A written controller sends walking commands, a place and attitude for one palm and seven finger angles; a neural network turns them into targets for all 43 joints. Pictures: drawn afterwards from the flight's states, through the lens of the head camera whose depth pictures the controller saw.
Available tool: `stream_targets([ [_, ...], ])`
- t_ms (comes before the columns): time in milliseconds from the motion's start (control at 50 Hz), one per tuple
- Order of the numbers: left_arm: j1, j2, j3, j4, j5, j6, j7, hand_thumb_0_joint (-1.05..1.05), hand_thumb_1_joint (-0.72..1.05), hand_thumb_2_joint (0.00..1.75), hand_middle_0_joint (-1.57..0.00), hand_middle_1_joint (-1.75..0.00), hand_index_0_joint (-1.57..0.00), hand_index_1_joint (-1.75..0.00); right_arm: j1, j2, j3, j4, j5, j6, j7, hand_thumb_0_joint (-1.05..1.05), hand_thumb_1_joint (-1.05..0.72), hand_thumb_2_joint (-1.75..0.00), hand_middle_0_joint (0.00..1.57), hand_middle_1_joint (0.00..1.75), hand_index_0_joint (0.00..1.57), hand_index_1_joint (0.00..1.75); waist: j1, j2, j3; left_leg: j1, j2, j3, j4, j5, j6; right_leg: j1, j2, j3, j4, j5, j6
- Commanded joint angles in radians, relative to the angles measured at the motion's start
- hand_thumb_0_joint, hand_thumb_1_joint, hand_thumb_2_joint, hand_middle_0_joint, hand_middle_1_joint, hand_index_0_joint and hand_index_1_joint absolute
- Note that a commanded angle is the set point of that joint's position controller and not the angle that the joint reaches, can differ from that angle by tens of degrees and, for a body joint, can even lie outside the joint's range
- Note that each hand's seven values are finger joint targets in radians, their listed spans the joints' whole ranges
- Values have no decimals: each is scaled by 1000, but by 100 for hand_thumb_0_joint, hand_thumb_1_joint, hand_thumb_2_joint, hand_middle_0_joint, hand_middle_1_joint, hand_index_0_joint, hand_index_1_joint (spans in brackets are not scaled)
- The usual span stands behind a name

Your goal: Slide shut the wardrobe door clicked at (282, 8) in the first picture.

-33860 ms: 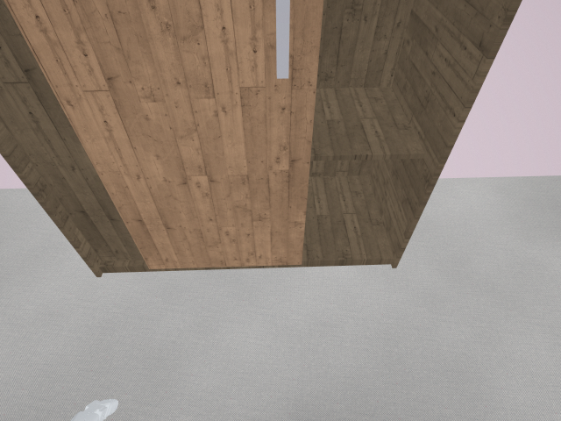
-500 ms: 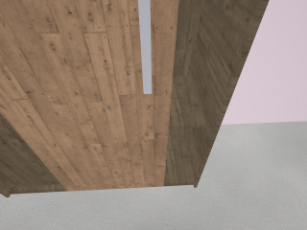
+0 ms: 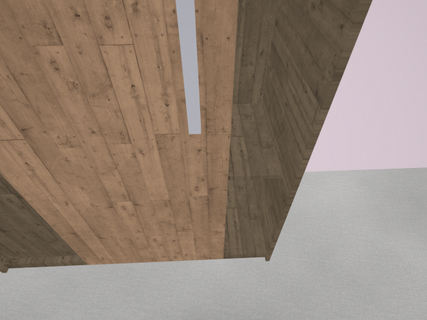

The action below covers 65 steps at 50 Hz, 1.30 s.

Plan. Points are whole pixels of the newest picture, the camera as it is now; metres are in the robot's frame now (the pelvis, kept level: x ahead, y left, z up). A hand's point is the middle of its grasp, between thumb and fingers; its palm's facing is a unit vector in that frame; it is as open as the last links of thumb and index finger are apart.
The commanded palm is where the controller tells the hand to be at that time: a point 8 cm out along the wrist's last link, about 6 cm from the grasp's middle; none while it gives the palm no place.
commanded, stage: come to a stop and stand still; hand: left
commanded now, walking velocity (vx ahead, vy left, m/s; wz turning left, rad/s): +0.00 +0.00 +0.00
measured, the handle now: (190, 67) +0.49 +0.07 +0.25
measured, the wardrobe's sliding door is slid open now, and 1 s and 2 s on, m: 0.20 0.20 0.20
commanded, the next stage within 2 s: look again from close up in 0.50 s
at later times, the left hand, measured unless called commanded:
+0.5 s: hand out of the picture +0.02 +0.16 -0.17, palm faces +0.03 -0.98 -0.20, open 7.4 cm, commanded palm none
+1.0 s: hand out of the picture +0.01 +0.16 -0.17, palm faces +0.03 -0.98 -0.20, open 7.4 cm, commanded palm none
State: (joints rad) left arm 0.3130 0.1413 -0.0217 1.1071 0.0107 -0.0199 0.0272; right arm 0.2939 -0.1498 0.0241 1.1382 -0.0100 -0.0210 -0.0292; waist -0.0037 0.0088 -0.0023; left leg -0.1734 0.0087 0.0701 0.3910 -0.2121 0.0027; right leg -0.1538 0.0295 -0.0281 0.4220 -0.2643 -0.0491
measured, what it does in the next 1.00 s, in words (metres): stands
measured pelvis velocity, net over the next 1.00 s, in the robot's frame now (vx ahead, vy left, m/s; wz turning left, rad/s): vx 0.02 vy -0.02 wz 0.01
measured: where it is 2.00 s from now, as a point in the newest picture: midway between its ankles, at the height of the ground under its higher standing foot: outside the picture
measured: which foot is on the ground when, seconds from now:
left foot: down 0.00-1.00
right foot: down 0.00-1.00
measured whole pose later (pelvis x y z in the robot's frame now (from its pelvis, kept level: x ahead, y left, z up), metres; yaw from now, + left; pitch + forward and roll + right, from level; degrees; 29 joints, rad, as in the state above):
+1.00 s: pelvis +0.02 -0.02 +0.00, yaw +0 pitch -1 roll +1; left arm 0.30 0.17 -0.01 1.10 0.01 -0.02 0.02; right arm 0.27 -0.17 0.02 1.15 -0.01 -0.02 -0.04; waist 0.00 0.00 0.01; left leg -0.14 0.03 0.06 0.39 -0.23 -0.02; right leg -0.11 0.05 -0.04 0.40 -0.28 -0.07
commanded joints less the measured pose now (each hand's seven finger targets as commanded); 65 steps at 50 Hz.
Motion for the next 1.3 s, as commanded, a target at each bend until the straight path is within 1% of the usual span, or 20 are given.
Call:
stream_targets([
  [0,60,110,18,-26,-4,-16,9,0,90,90,-20,-30,-20,-30,53,-98,-21,-28,1,-19,-6,0,-90,-90,20,30,20,30,7,-26,40,0,92,-97,-52,127,26,-37,-129,133,-89,209,-4],
  [200,59,122,24,-31,-4,-18,10,0,90,90,-20,-30,-20,-30,45,-104,-24,-26,0,-19,-9,0,-90,-90,20,30,20,30,7,-14,33,15,95,-89,-41,155,22,-18,-132,133,-85,277,-5],
  [220,53,122,24,-30,-3,-16,11,0,90,90,-20,-30,-20,-30,40,-99,-23,-28,1,-17,-10,0,-90,-90,20,30,20,30,7,-27,55,7,95,-90,-42,145,22,-24,-130,129,-85,270,-4],
  [300,56,130,26,-31,-4,-18,11,0,90,90,-20,-30,-20,-30,35,-110,-25,-30,0,-17,-11,0,-90,-90,20,30,20,30,7,-27,40,14,92,-86,-34,147,20,-12,-135,137,-89,303,-1],
  [320,50,130,27,-33,-3,-16,12,0,90,90,-20,-30,-20,-30,34,-105,-25,-30,0,-15,-11,0,-90,-90,20,30,20,30,7,-29,57,7,92,-85,-38,144,20,-16,-132,132,-90,301,-1],
  [460,48,141,29,-36,-4,-18,11,0,90,90,-20,-30,-20,-30,24,-117,-26,-32,-1,-16,-12,0,-90,-90,20,30,20,30,8,-24,40,19,93,-87,-31,160,18,-2,-135,135,-88,337,0],
  [500,44,145,31,-36,-4,-18,11,0,90,90,-20,-30,-20,-30,25,-121,-26,-31,-1,-16,-12,0,-90,-90,20,30,20,30,6,-26,29,24,95,-85,-35,154,17,5,-136,134,-91,330,-2],
  [520,40,141,31,-35,-3,-16,11,0,90,90,-20,-30,-20,-30,23,-112,-26,-30,0,-15,-13,0,-90,-90,20,30,20,30,9,-24,55,13,94,-85,-38,143,18,-3,-134,130,-96,314,1],
  [620,37,142,29,-35,-3,-14,10,0,90,90,-20,-30,-20,-30,18,-114,-25,-30,-1,-11,-12,0,-90,-90,20,30,20,30,9,-29,78,5,92,-87,-44,118,16,-19,-131,135,-110,269,2],
  [720,37,146,30,-35,-4,-15,9,0,90,90,-20,-30,-20,-30,16,-116,-24,-29,-1,-12,-12,0,-90,-90,20,30,20,30,11,-27,71,8,91,-86,-44,116,16,-13,-133,131,-114,262,3],
  [800,40,154,32,-34,-5,-18,9,0,90,90,-20,-30,-20,-30,16,-126,-25,-27,0,-15,-12,0,-90,-90,20,30,20,30,11,-30,34,22,92,-87,-35,140,16,8,-137,136,-107,309,5],
  [820,35,148,31,-35,-4,-15,9,0,90,90,-20,-30,-20,-30,17,-120,-23,-26,0,-13,-13,0,-90,-90,20,30,20,30,10,-28,56,10,92,-87,-43,125,16,1,-134,133,-110,286,4],
  [900,36,154,32,-34,-5,-18,8,0,90,90,-20,-30,-20,-30,17,-129,-26,-25,-1,-16,-13,0,-90,-90,20,30,20,30,9,-20,31,24,95,-90,-37,152,16,9,-135,134,-103,311,1],
  [920,32,148,31,-33,-4,-15,9,0,90,90,-20,-30,-20,-30,18,-120,-24,-22,0,-15,-14,0,-90,-90,20,30,20,30,11,-22,53,14,96,-91,-45,142,16,0,-131,130,-104,289,-1],
  [1000,39,152,31,-31,-5,-17,8,0,90,90,-20,-30,-20,-30,17,-129,-24,-21,0,-18,-14,0,-90,-90,20,30,20,30,13,-16,39,24,98,-95,-44,155,18,4,-135,131,-103,290,-2],
  [1020,34,147,31,-29,-4,-14,8,0,90,90,-20,-30,-20,-30,15,-121,-23,-20,0,-15,-14,0,-90,-90,20,30,20,30,12,-22,62,16,98,-96,-48,146,18,-8,-130,124,-105,269,-3],
  [1100,35,155,32,-29,-5,-17,8,0,90,90,-20,-30,-20,-30,16,-130,-24,-19,-1,-17,-14,0,-90,-90,20,30,20,30,12,-13,42,25,99,-99,-45,160,19,0,-134,130,-103,281,-5],
  [1120,34,149,31,-27,-4,-15,8,0,90,90,-20,-30,-20,-30,14,-122,-23,-18,0,-16,-14,0,-90,-90,20,30,20,30,14,-16,66,15,99,-97,-49,148,20,-10,-131,128,-105,267,-3],
  [1200,35,159,33,-30,-4,-18,8,0,90,90,-20,-30,-20,-30,15,-132,-24,-19,0,-18,-14,0,-90,-90,20,30,20,30,13,-26,36,26,98,-98,-44,166,20,8,-136,130,-101,306,-2],
  [1280,33,156,32,-28,-4,-17,8,0,90,90,-20,-30,-20,-30,10,-131,-23,-18,-1,-17,-14,0,-90,-90,20,30,20,30,12,-18,45,25,100,-102,-48,162,20,-3,-134,128,-101,280,-5],
])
